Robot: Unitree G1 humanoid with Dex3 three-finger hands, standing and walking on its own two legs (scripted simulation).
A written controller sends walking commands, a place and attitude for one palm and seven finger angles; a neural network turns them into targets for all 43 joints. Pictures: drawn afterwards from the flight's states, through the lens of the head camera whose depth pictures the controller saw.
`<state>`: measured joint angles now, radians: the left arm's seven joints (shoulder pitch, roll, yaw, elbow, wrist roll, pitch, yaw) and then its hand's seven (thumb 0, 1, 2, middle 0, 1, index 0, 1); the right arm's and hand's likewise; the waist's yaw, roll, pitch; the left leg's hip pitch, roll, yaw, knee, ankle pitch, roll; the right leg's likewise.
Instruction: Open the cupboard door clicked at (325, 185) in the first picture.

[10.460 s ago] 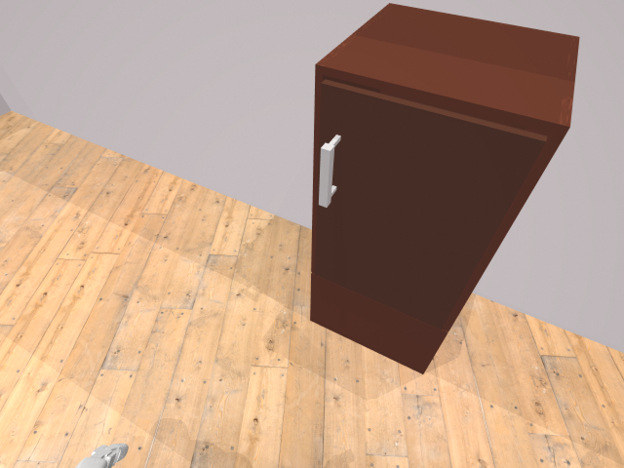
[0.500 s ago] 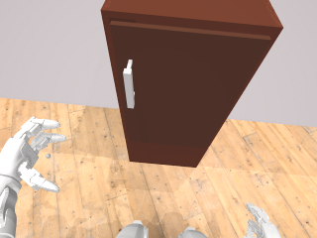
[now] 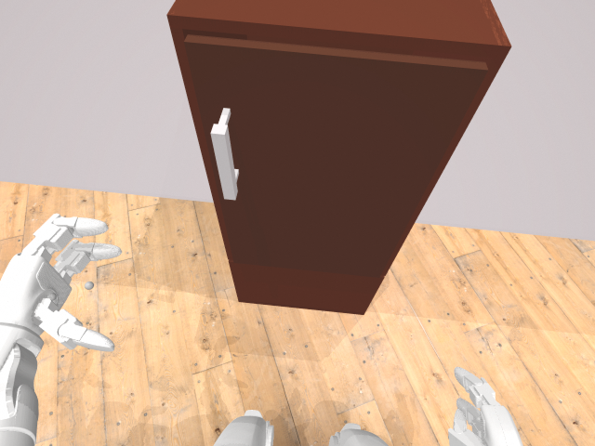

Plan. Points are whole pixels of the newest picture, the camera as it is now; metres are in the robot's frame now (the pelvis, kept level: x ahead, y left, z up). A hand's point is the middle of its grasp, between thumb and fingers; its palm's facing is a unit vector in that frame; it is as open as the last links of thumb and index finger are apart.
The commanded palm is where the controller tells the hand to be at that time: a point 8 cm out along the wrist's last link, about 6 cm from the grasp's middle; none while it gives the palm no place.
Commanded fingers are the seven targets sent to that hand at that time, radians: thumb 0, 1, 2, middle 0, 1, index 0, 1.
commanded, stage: move the hooked fingers beside the handle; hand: left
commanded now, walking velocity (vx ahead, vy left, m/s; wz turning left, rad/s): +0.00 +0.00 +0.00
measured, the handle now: (228, 156) +0.53 +0.15 +0.04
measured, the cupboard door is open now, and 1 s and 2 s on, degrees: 0 0 0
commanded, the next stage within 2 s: none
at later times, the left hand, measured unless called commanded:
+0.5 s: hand (126, 241) +0.36 +0.26 +0.05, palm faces -0.03 -1.00 -0.02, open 14.0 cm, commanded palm +0.34 +0.30 +0.05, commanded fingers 0.00 -0.50 0.30 -0.30 -1.20 -0.30 -1.20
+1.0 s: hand (154, 206) +0.42 +0.24 +0.04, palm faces -0.06 -1.00 -0.01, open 14.0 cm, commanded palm +0.41 +0.28 +0.05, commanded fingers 0.00 -0.50 0.30 -0.30 -1.20 -0.30 -1.20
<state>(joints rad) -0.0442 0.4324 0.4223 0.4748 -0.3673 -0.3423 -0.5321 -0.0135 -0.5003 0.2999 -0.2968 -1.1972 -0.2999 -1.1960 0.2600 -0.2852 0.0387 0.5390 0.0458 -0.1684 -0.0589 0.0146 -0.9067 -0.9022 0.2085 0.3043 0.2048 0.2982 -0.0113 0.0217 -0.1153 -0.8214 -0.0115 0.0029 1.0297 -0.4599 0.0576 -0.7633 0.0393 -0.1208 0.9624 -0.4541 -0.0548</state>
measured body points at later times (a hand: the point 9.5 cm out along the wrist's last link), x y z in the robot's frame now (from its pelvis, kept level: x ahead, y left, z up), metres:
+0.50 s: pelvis +0.01 +0.00 +0.00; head +0.10 +0.02 +0.44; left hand +0.35 +0.31 +0.05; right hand +0.12 -0.26 -0.10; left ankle +0.02 +0.08 -0.67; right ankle +0.01 -0.09 -0.67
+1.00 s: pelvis +0.01 +0.03 +0.00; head +0.11 +0.05 +0.43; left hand +0.42 +0.29 +0.04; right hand +0.08 -0.24 -0.11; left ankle +0.02 +0.08 -0.67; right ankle +0.01 -0.09 -0.67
